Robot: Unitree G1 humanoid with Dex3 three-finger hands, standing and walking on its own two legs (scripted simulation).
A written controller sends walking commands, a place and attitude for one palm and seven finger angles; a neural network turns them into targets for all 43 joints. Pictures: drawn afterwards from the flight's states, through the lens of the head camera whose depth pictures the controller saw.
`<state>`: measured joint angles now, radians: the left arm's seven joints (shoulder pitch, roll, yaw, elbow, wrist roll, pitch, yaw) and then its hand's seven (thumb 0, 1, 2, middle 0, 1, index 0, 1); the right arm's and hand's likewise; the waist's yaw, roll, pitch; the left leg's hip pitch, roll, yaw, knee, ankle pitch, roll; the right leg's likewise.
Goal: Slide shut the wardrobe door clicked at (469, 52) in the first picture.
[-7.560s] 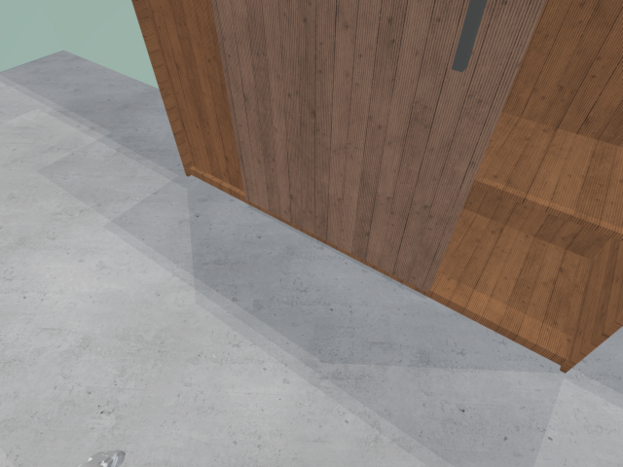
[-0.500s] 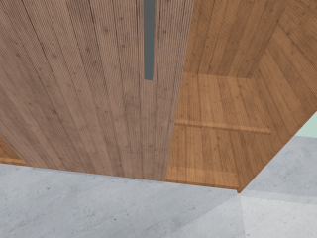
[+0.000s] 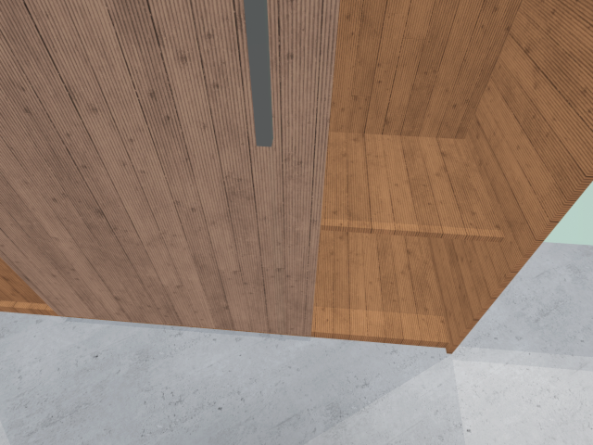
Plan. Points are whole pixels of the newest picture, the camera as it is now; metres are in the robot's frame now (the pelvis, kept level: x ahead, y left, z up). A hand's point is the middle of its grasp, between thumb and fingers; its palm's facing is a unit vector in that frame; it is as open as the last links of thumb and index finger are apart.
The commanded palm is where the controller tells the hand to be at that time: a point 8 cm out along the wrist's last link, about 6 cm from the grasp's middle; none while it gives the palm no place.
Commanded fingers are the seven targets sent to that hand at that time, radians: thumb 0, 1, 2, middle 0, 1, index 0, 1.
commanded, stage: look again from close up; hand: left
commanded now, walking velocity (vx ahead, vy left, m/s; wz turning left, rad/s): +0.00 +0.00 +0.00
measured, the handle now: (261, 42) +0.57 +0.09 +0.27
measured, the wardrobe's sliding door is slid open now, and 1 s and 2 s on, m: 0.48 0.48 0.48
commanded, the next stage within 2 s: shuffle to correct the standing spot in 0.46 s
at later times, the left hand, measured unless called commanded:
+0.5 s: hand out of the picture -0.01 +0.15 -0.17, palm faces +0.04 -0.98 -0.17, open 7.4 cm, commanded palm none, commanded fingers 0.00 0.90 0.90 -0.20 -0.30 -0.20 -0.30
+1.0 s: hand out of the picture +0.02 +0.14 -0.18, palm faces +0.09 -0.98 -0.16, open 7.4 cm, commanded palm none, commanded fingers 0.00 0.90 0.90 -0.20 -0.30 -0.20 -0.30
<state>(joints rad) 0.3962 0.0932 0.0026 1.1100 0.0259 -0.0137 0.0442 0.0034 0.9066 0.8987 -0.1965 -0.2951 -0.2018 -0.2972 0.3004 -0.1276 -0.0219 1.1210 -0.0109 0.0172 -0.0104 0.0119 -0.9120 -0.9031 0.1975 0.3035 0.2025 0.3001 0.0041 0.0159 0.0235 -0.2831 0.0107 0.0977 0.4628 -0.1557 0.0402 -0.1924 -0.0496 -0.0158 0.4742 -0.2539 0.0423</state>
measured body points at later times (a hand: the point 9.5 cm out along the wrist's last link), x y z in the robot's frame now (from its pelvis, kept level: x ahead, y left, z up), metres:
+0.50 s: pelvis +0.01 -0.01 +0.00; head +0.03 -0.01 +0.45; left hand -0.01 +0.20 -0.16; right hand +0.00 -0.22 -0.16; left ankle +0.06 +0.09 -0.74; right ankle +0.00 -0.15 -0.74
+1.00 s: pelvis +0.08 -0.02 -0.01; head +0.09 -0.02 +0.44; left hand +0.02 +0.19 -0.17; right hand +0.06 -0.23 -0.17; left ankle +0.06 +0.09 -0.74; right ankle +0.00 -0.15 -0.74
